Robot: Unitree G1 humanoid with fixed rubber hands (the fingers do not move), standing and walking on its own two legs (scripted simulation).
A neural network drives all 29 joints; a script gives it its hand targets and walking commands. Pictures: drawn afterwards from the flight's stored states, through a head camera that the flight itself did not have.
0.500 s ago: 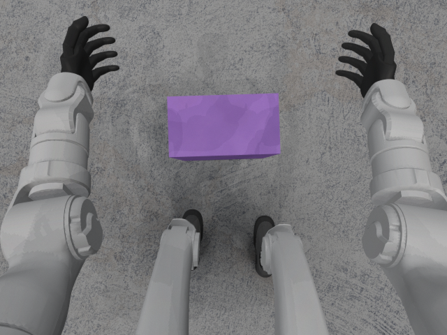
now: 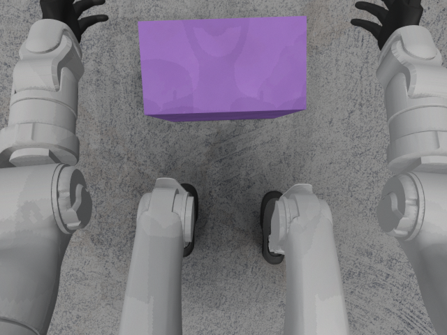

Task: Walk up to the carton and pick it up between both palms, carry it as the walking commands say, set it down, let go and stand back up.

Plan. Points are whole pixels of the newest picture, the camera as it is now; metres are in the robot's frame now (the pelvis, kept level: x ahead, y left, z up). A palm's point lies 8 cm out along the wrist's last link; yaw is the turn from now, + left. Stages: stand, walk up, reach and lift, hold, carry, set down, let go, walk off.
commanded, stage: reach and lift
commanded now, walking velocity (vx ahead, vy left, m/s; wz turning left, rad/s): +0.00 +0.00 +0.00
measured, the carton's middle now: (223, 82) +0.50 +0.03 -0.33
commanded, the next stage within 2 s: none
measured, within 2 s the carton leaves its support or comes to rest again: neither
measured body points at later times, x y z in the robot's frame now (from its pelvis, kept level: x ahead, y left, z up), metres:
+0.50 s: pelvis -0.01 +0.00 -0.09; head +0.36 +0.02 +0.15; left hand +0.53 +0.25 -0.27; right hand +0.55 -0.19 -0.27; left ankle +0.10 +0.12 -0.44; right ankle +0.10 -0.13 -0.44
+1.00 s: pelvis -0.01 +0.00 -0.10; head +0.35 +0.02 +0.15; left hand +0.53 +0.24 -0.27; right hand +0.55 -0.18 -0.27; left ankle +0.10 +0.12 -0.44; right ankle +0.10 -0.13 -0.44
